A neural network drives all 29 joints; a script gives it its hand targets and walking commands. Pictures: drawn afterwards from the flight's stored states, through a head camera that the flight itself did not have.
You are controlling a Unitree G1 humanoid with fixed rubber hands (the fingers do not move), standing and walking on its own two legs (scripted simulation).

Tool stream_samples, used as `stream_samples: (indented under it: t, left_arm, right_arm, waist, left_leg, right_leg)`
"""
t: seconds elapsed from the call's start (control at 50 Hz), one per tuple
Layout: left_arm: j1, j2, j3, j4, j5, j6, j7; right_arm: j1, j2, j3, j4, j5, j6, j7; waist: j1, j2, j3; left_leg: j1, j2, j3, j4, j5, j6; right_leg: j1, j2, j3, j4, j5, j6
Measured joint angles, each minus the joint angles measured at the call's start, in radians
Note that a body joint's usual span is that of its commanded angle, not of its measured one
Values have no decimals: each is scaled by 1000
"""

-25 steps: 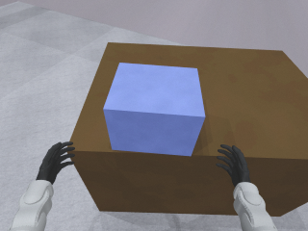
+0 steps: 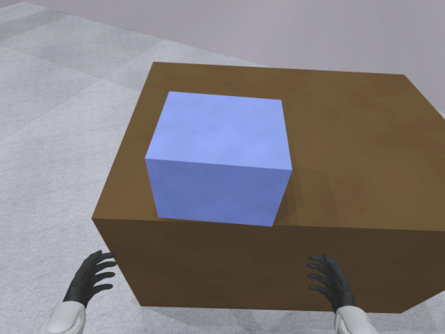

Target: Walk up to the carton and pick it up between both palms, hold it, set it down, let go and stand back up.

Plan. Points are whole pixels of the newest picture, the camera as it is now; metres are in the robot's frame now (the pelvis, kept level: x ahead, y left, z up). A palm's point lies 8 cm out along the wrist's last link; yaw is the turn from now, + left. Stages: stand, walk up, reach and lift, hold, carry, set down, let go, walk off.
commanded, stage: set down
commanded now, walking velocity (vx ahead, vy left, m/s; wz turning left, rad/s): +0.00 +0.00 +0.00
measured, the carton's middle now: (220, 158) +0.50 +0.02 +0.01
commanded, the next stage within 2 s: let go in 0.44 s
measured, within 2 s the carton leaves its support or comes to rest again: neither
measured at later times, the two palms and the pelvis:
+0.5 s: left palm (92, 319) +0.16 +0.24 -0.08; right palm (348, 328) +0.16 -0.22 -0.07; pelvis +0.01 +0.00 +0.00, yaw -1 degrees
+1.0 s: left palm (100, 322) +0.16 +0.23 -0.08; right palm out of the picture +0.14 -0.24 -0.07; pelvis +0.00 +0.01 +0.00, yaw -2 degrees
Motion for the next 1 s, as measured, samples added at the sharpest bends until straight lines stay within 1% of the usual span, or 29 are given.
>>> stream_samples:
  t: [0.1, 0.16, 0.2, 0.3, 0.4, 0.5, 0.58, 0.64, 0.8, 1.0]
  left_arm:
    - [35, -24, 1, -1, 25, 36, 5]
    - [43, -24, 0, -3, 23, 52, 5]
    - [44, -21, -2, -2, 30, 60, 10]
    - [48, -34, 2, -3, 72, 93, 21]
    - [70, -59, 3, -10, 109, 120, 31]
    - [89, -73, 8, 8, 134, 131, 27]
    - [95, -80, 2, 2, 149, 133, 43]
    - [89, -83, -8, -1, 142, 132, 54]
    - [55, -90, -21, 16, 148, 138, 60]
    - [58, -98, -38, 21, 146, 151, 72]
  right_arm:
    - [36, -1, -1, -2, -33, 8, 1]
    - [54, 4, -4, -24, -54, 13, -3]
    - [54, 6, -3, -18, -64, 11, -1]
    - [45, 2, -2, 35, -74, 9, 11]
    - [51, -11, 3, 62, -82, -7, 23]
    - [55, -18, 13, 103, -107, -32, 24]
    - [58, -15, -11, 133, -119, -47, 34]
    - [55, -14, -21, 135, -125, -51, 42]
    - [41, -18, -29, 145, -136, -55, 53]
    - [48, -32, -52, 139, -134, -37, 69]
  waist:
    - [-8, 10, 6]
    - [-10, 7, 6]
    - [-12, 2, 6]
    - [-15, -1, 7]
    - [-20, 6, 10]
    - [-24, 3, 17]
    - [-20, 0, 19]
    - [-22, 0, 17]
    - [-33, -1, 15]
    - [-32, 0, 11]
  left_leg:
    - [5, -1, 4, -4, -2, 2]
    - [2, -1, 8, -7, -1, 3]
    - [4, -1, 10, -11, -1, 1]
    - [11, 3, 14, -17, -2, -2]
    - [19, 6, 19, -18, -8, -2]
    - [32, 7, 23, -22, -9, -2]
    - [27, 9, 24, -15, -11, -3]
    - [14, 11, 25, -6, -12, -2]
    - [-2, 13, 27, 8, -11, 0]
    - [-9, 11, 32, 24, -13, 6]
  right_leg:
    - [1, -1, 5, 0, -2, 2]
    - [-8, -2, 8, 7, -6, 3]
    - [-9, -1, 10, 7, -7, 2]
    - [1, 3, 15, -6, -3, 0]
    - [11, 6, 20, -18, 0, 2]
    - [23, 8, 24, -23, 2, 3]
    - [18, 9, 26, -17, 0, 2]
    - [6, 11, 26, -11, 1, 1]
    - [-12, 11, 29, 3, 5, 3]
    - [-19, 7, 33, 19, 4, 7]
